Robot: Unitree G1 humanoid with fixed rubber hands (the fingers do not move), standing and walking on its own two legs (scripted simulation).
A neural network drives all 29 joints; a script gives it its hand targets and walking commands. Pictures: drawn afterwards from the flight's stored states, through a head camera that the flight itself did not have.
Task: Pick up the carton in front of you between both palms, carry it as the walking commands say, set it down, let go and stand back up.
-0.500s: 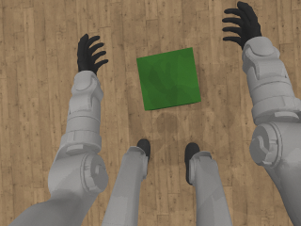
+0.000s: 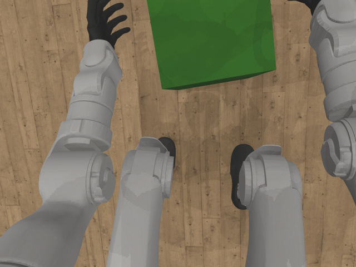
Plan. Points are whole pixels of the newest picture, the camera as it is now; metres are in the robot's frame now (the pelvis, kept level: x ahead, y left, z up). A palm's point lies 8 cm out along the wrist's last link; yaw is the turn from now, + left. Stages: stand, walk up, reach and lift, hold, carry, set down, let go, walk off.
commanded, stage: reach and lift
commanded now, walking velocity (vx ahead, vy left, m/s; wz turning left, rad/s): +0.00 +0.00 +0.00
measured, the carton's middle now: (208, 39) +0.53 -0.01 -0.30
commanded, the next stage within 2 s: none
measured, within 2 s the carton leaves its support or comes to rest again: leaves its support in 0.98 s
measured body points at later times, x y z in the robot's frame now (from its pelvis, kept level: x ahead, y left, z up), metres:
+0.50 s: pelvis +0.00 +0.00 -0.05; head +0.37 -0.03 +0.20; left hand +0.53 +0.18 -0.23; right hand +0.57 -0.18 -0.24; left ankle +0.12 +0.13 -0.39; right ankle +0.11 -0.12 -0.39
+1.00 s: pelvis +0.00 +0.00 -0.05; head +0.36 -0.03 +0.21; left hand +0.54 +0.15 -0.22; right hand +0.57 -0.15 -0.23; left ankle +0.13 +0.13 -0.39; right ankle +0.11 -0.13 -0.39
